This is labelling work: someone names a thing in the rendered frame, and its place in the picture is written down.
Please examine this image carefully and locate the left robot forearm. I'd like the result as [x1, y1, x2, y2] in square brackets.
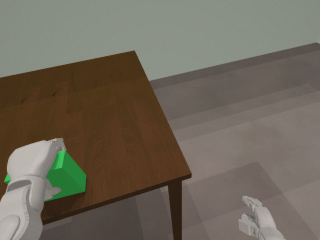
[0, 175, 47, 240]

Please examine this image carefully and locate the sponge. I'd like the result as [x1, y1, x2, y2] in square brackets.
[4, 150, 87, 202]

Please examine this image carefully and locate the right robot forearm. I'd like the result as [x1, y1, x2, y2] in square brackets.
[258, 226, 286, 240]

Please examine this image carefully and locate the right robot hand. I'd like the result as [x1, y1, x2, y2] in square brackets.
[238, 195, 277, 240]

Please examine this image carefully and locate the left robot hand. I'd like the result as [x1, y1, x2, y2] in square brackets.
[7, 138, 67, 201]

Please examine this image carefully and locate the table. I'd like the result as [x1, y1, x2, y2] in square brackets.
[0, 50, 192, 240]

